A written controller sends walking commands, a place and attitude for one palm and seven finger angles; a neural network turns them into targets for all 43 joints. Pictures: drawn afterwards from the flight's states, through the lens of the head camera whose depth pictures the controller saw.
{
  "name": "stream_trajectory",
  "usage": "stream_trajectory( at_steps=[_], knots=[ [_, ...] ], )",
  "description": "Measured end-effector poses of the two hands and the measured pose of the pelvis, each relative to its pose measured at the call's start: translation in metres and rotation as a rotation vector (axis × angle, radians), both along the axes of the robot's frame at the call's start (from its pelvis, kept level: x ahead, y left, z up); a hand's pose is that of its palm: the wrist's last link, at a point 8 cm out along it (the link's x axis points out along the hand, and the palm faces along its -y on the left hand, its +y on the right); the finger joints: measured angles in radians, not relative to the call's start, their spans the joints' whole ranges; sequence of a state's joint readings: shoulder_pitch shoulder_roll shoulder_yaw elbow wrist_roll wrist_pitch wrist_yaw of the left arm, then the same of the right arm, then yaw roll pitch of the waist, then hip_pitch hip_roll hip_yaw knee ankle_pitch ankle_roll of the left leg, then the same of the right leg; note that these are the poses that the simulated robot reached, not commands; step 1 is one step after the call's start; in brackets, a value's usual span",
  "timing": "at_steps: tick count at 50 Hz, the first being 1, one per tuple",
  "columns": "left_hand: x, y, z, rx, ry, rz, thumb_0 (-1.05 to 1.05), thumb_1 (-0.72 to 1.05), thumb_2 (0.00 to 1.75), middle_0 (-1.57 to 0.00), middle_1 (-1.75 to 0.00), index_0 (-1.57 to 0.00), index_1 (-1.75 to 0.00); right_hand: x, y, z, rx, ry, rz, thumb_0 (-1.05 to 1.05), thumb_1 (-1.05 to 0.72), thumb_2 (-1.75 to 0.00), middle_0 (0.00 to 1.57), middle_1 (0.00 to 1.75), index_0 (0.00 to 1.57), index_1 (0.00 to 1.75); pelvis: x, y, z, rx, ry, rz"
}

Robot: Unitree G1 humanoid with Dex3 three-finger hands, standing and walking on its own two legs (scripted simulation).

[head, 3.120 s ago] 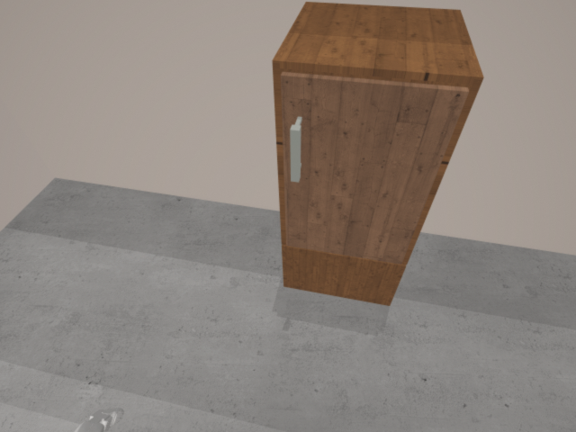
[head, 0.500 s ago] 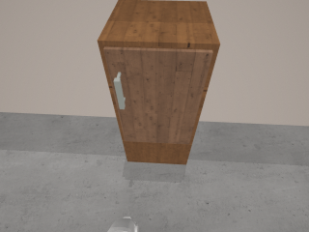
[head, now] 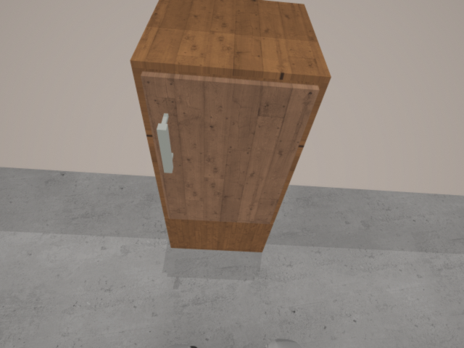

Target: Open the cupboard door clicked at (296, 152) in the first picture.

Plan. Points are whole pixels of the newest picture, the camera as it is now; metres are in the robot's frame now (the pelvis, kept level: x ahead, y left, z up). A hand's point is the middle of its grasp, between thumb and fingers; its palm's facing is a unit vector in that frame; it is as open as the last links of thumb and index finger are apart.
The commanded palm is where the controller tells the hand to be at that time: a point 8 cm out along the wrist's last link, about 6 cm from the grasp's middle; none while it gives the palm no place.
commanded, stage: come to a stop and stand still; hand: left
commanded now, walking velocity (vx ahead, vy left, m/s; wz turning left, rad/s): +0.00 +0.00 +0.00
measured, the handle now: (167, 144) +0.56 +0.20 -0.04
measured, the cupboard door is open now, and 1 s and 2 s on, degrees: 0 0 0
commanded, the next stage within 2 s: look again from close up in 1.04 s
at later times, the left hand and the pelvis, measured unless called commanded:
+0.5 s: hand out of the picture -0.04 +0.10 -0.17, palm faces +0.08 -0.98 -0.17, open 7.3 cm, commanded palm none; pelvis -0.02 -0.07 +0.00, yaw +1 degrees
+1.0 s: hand out of the picture -0.06 +0.10 -0.17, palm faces +0.07 -0.98 -0.16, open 7.4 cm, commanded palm none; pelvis -0.04 -0.06 +0.01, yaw +1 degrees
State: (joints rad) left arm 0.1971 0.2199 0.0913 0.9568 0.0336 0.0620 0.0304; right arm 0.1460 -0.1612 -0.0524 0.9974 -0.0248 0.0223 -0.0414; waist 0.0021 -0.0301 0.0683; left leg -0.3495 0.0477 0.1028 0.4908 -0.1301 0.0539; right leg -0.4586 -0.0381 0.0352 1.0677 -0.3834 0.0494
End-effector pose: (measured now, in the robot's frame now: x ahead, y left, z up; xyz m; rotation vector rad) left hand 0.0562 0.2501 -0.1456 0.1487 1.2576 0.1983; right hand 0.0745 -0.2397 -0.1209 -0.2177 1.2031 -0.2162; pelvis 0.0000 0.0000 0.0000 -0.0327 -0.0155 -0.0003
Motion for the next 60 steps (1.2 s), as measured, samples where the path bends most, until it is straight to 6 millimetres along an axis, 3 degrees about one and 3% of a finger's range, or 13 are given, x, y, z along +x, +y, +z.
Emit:
stream_trajectory(
  at_steps=[5,9,14,19,26,35,53,60],
  knots=[
    [-0.009,-0.02,0.008,0.025,0.003,-0.034,0.0,0.91,0.9,-0.19,-0.3,-0.19,-0.3,-0.031,-0.022,-0.013,0.039,0.024,-0.036,0.0,-0.91,-0.89,0.2,0.3,0.2,0.3,-0.009,-0.019,-0.003,0.016,0.007,-0.001],
    [-0.034,-0.046,0.012,0.044,0.028,-0.041,0.0,0.91,0.9,-0.19,-0.3,-0.19,-0.3,-0.06,-0.039,-0.031,0.091,0.075,-0.071,0.01,-0.91,-0.89,0.2,0.3,0.2,0.3,-0.016,-0.038,-0.006,0.036,0.002,-0.003],
    [-0.063,-0.077,0.019,0.017,0.087,-0.017,0.0,0.91,0.9,-0.19,-0.3,-0.19,-0.3,-0.092,-0.043,-0.03,0.137,0.162,-0.082,0.01,-0.91,-0.89,0.2,0.3,0.2,0.3,-0.015,-0.053,0.004,0.049,0.011,-0.004],
    [-0.079,-0.095,0.01,-0.018,0.127,0.004,0.01,0.92,0.9,-0.2,-0.3,-0.2,-0.3,-0.112,-0.041,-0.029,0.138,0.227,-0.073,0.01,-0.91,-0.89,0.2,0.3,0.2,0.3,-0.017,-0.062,0.002,0.033,0.023,0.012],
    [-0.101,-0.107,0.0,-0.069,0.167,0.05,0.01,0.93,0.9,-0.2,-0.3,-0.2,-0.3,-0.112,-0.033,-0.023,0.121,0.237,-0.033,0.01,-0.91,-0.89,0.2,0.3,0.2,0.3,-0.022,-0.067,0.004,0.035,0.01,0.013],
    [-0.114,-0.116,0.002,-0.092,0.17,0.039,0.0,0.91,0.9,-0.2,-0.3,-0.2,-0.3,-0.107,-0.041,-0.02,0.099,0.186,-0.023,0.02,-0.93,-0.89,0.2,0.3,0.2,0.3,-0.031,-0.066,0.007,0.035,-0.015,0.009],
    [-0.126,-0.102,0.005,-0.074,0.188,0.042,0.0,0.91,0.9,-0.19,-0.3,-0.19,-0.3,-0.134,-0.023,-0.02,0.132,0.239,-0.023,0.01,-0.91,-0.89,0.2,0.3,0.2,0.3,-0.037,-0.06,0.008,0.034,-0.005,0.012],
    [-0.122,-0.096,0.004,-0.058,0.173,0.015,0.0,0.91,0.9,-0.19,-0.3,-0.19,-0.3,-0.131,-0.016,-0.024,0.144,0.234,-0.023,0.01,-0.91,-0.89,0.2,0.3,0.2,0.3,-0.038,-0.051,0.004,0.013,0.009,0.008]
  ],
)
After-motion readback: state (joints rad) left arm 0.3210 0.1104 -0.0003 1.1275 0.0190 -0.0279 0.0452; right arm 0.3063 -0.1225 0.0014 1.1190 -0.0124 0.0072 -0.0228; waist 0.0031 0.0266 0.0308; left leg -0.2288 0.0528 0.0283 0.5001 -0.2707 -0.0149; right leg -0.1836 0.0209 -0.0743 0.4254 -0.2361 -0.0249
